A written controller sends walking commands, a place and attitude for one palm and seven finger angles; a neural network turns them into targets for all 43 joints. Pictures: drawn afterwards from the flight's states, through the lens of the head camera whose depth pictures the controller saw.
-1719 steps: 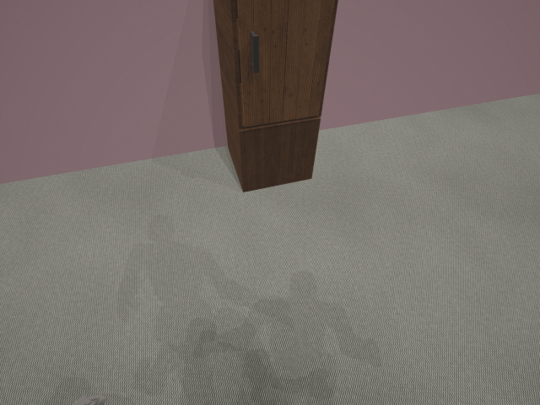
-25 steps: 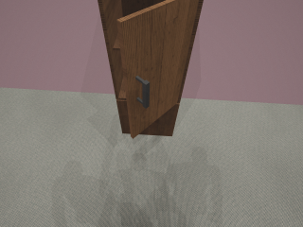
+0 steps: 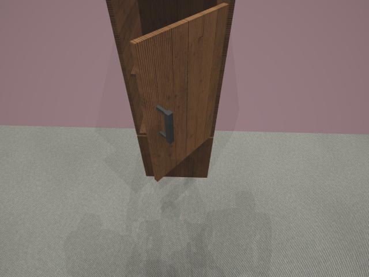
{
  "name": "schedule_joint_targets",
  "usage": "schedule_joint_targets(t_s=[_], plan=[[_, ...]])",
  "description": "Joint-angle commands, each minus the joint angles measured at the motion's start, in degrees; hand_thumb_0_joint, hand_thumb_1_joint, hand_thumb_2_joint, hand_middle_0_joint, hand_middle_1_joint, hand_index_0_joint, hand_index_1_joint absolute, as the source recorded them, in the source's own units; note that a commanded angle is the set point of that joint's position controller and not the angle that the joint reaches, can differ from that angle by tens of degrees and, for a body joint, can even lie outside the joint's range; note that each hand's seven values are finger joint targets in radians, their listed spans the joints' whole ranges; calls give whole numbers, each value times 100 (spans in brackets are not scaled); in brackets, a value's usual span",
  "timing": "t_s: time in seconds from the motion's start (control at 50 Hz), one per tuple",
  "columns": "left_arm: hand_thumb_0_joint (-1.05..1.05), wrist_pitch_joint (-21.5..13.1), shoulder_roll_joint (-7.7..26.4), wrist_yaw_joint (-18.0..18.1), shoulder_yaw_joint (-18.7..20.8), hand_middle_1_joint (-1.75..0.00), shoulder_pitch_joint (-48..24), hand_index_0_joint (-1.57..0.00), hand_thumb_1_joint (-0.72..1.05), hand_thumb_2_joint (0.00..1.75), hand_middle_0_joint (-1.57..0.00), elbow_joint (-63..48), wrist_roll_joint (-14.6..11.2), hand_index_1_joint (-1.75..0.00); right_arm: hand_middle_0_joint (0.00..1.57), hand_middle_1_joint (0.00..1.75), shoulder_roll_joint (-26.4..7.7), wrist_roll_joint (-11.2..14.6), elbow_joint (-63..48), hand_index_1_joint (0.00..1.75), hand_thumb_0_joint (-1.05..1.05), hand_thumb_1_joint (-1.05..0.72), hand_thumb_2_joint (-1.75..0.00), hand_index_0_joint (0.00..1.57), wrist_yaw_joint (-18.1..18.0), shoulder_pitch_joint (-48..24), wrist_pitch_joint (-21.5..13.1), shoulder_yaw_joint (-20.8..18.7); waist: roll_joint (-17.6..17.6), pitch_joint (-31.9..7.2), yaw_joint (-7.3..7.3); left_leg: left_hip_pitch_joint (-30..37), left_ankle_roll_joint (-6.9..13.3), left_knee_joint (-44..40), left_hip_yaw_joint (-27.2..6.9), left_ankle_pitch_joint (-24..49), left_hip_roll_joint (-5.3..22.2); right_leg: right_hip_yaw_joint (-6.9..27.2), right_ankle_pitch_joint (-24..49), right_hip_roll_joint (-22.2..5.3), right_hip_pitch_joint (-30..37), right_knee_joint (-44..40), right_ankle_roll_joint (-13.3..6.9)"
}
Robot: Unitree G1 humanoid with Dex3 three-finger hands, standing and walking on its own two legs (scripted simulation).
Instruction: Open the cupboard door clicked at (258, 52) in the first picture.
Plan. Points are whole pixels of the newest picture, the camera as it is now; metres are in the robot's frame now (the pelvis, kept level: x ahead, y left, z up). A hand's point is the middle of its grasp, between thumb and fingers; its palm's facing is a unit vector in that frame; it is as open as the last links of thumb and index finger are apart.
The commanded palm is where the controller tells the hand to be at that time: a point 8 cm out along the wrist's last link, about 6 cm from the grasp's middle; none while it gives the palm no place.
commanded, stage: let the arm hang, fingers relaxed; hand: left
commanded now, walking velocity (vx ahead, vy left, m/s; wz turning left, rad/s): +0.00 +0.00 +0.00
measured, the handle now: (165, 124) +0.55 +0.09 -0.02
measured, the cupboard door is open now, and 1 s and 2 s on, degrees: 48 48 48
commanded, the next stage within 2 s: look to check the result in 0.08 s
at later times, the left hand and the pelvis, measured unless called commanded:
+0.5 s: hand out of the picture +0.01 +0.16 -0.17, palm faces +0.05 -0.98 -0.19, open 7.4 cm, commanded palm none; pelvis +0.02 -0.01 +0.00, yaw +0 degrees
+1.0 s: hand out of the picture +0.04 +0.17 -0.18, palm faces +0.01 -0.98 -0.20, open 7.4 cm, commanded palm none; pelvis +0.03 -0.01 -0.01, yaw -4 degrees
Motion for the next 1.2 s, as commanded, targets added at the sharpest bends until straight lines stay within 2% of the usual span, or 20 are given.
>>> schedule_joint_targets(t_s=[0.0, 0.04, 0.16, 0.48, 0.62, 0.74, 0.8, 0.88, 0.94, 0.98, 1.0, 1.04, 1.06, 1.08, 1.1, 1.12, 1.14, 1.18], plan=[[0, -76, 587, 29, 90, -30, 501, -20, 90, 90, -20, -75, -7, -30, 20, 30, -462, 31, -154, 30, 0, -90, -90, 20, -43, 271, -54, -84, -68, 164, 56, 73, 182, -347, -383, 544, 424, 642, 272, -683, -286, -740, -87], [0, -72, 585, 23, 81, -30, 454, -20, 90, 90, -20, -76, -10, -30, 20, 30, -479, 21, -136, 30, 0, -90, -90, 20, -45, 256, -55, -76, 84, 222, 36, 76, 174, -373, -405, 562, 429, 646, 307, -679, -306, -732, -94], [0, -93, 606, 26, 77, -30, 483, -20, 90, 90, -20, -54, -14, -30, 20, 30, -535, 36, -127, 30, 0, -90, -90, 20, -59, 216, -70, -80, -36, 63, 32, 236, 176, -364, -383, 801, 470, 617, 680, -685, -152, -721, -66], [0, -103, 606, 32, 62, -30, 532, -20, 90, 90, -20, 7, -15, -30, 20, 30, -606, 39, -101, 30, 0, -90, -90, 20, -81, 105, -78, -66, -62, 103, 39, 399, 176, -403, -364, 979, 481, 586, 1022, -696, -53, -763, -46], [0, -104, 618, 32, 69, -30, 499, -20, 90, 90, -20, -1, -13, -30, 20, 30, -626, 41, -107, 30, 0, -90, -90, 20, -80, 72, -81, -70, -61, 160, 36, 374, 172, -421, -371, 939, 478, 581, 953, -692, -44, -806, -49], [0, -118, 660, 35, 81, -30, 489, -20, 90, 90, -20, -26, -19, -30, 20, 30, -638, 40, -104, 30, 0, -90, -90, 20, -85, 89, -97, -67, -84, 42, 51, 424, 168, -400, -344, 1122, 482, 576, 1335, -707, 95, -748, -43], [0, -53, 688, 48, 161, -30, 513, -20, 90, 90, -20, -90, 2, -30, 20, 30, -649, 43, -130, 30, 0, -90, -90, 20, -132, 142, -36, -128, -149, 82, 42, 437, 134, -135, -141, 1053, 541, 725, 1763, -702, -41, -612, -57], [0, 82, 922, 1, 361, -30, 367, -20, 90, 90, -20, -345, 44, -30, 20, 30, -792, 35, -310, 30, 0, -90, -90, 20, -178, 104, 48, -288, -303, 31, 23, 159, 76, 285, 178, 663, 595, 1050, 2128, -771, -111, -276, -202], [0, 146, 993, -38, 459, -30, 253, -20, 90, 90, -20, -535, 62, -30, 20, 30, -795, 36, -491, 30, 0, -90, -90, 20, -191, 58, 63, -356, -366, -22, 6, 104, 51, 524, 302, 370, 604, 1317, 1990, -805, -319, -173, -317], [0, 171, 1017, -68, 495, -30, 149, -20, 90, 90, -20, -640, 61, -30, 20, 30, -840, 31, -591, 30, 0, -90, -90, 20, -196, 13, 56, -393, -166, 32, -10, 190, 69, 480, 276, 323, 677, 1386, 1842, -721, -597, -47, -310], [0, 176, 969, -78, 498, -30, 143, -20, 90, 90, -20, -683, 60, -30, 20, 30, -882, 26, -644, 30, 0, -90, -90, 20, -197, 9, 52, -409, -41, -37, -7, 288, 120, 382, 172, 337, 791, 1355, 1673, -579, -714, 81, -249], [0, 197, 898, -124, 505, -30, -10, -20, 90, 90, -20, -848, 63, -30, 20, 30, -1106, -5, -706, 30, 0, -90, -90, 20, -215, 116, 23, -463, 553, -8, -55, 456, 382, -81, -317, 480, 1295, 1071, 1175, -180, -1134, 721, -92], [0, 216, 812, -153, 501, -30, -65, -20, 90, 90, -20, -924, 63, -30, 20, 30, -1271, -26, -732, 30, 0, -90, -90, 20, -225, 184, 6, -495, 986, -19, -66, 466, 646, -427, -722, 545, 1722, 815, 457, 33, -1344, 1392, -10], [0, 244, 759, -182, 497, -30, -204, -20, 90, 90, -20, -1028, 62, -30, 20, 30, -1360, -41, -763, 30, 0, -90, -90, 20, -224, 244, -31, -519, 1371, -22, -88, 449, 972, -794, -1070, 829, 2200, 549, -1085, 127, -1571, 2303, 70], [0, 279, 727, -203, 501, -30, -306, -20, 90, 90, -20, -1121, 66, -30, 20, 30, -1380, -60, -828, 30, 0, -90, -90, 20, -221, 237, -47, -513, 1304, -51, -84, 435, 1193, -932, -1195, 798, 2441, 594, -1736, 9, -1695, 2943, 82], [0, 281, 731, -242, 513, -30, -373, -20, 90, 90, -20, -1187, 73, -30, 20, 30, -1434, -84, -902, 30, 0, -90, -90, 20, -213, 124, -66, -517, 1066, -96, -28, 358, 1212, -867, -1084, 991, 2462, 690, -1796, -121, -1691, 3049, 81], [0, 270, 671, -273, 509, -30, -352, -20, 90, 90, -20, -1221, 72, -30, 20, 30, -1477, -102, -1000, 30, 0, -90, -90, 20, -199, -100, -79, -519, 930, -114, 83, 256, 1104, -715, -782, 1245, 2363, 683, -1669, -217, -1506, 2810, 81], [0, 247, 668, -313, 498, -30, -86, -20, 90, 90, -20, -1169, 60, -30, 20, 30, -1546, -106, -1118, 30, 0, -90, -90, 20, -173, -333, -56, -526, 829, -264, 223, 102, 773, -258, -117, 1393, 2038, 381, -1251, -154, -872, 1926, 106]])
